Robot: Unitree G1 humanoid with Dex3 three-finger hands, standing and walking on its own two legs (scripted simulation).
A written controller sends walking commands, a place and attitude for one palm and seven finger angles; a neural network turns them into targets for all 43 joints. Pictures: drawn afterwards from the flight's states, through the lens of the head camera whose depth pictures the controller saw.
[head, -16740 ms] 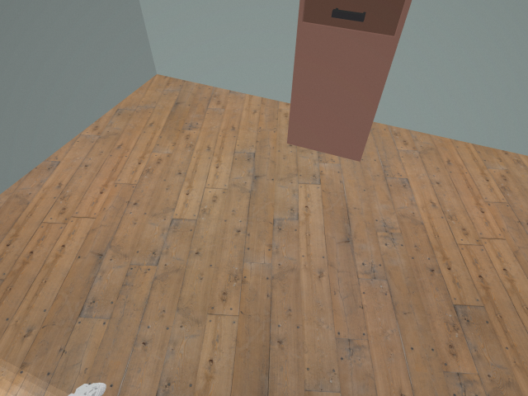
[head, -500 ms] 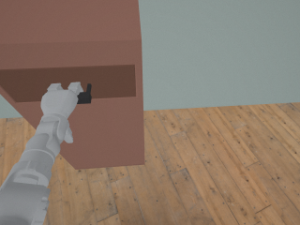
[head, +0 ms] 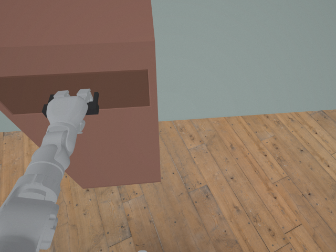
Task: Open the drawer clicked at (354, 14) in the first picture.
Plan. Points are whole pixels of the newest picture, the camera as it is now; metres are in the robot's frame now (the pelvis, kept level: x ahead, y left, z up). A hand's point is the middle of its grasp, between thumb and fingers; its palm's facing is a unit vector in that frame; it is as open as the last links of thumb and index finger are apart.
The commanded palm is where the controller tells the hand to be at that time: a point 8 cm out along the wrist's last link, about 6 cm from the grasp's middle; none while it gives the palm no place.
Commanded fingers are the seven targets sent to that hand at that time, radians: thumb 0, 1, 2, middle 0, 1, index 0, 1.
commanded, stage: close the thumb around the handle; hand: left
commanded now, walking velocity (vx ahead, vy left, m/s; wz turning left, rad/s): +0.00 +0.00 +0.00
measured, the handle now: (73, 103) +0.49 +0.26 +0.04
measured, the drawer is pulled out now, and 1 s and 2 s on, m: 0.00 0.04 0.21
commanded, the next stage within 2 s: pull the drawer open in 0.20 s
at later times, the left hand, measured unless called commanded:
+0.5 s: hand (76, 124) +0.43 +0.24 +0.02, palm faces -0.04 -0.04 -1.00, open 5.8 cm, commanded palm +0.39 +0.25 +0.08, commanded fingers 0.00 0.90 0.90 -0.40 -1.35 -0.40 -1.35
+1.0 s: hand (74, 137) +0.39 +0.24 +0.02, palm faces -0.03 -0.04 -1.00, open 5.9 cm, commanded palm +0.37 +0.25 +0.08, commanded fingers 0.00 0.90 0.90 -0.40 -1.35 -0.40 -1.35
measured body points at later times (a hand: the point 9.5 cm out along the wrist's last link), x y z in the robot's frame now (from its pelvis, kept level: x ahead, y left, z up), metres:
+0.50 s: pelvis +0.01 -0.01 +0.00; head +0.08 -0.01 +0.45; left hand +0.43 +0.24 +0.08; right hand +0.07 -0.28 -0.12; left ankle +0.00 +0.07 -0.71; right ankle -0.02 -0.11 -0.71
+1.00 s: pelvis +0.02 +0.00 +0.01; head +0.07 -0.01 +0.45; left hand +0.39 +0.24 +0.08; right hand +0.15 -0.26 -0.12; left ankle +0.00 +0.07 -0.71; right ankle -0.02 -0.11 -0.71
